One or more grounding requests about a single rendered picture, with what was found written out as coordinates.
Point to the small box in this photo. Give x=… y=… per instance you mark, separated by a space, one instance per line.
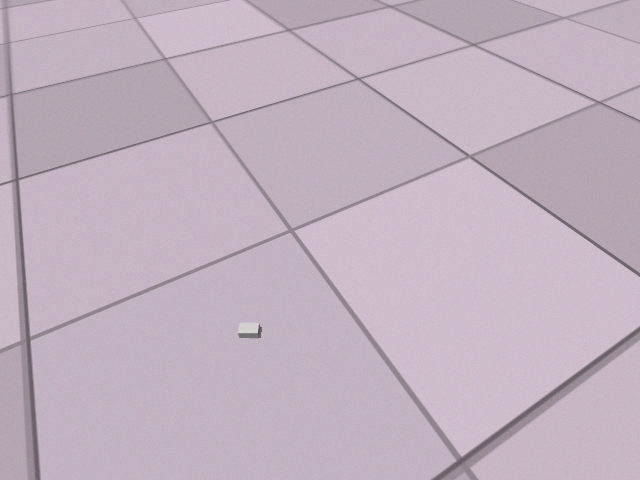
x=249 y=330

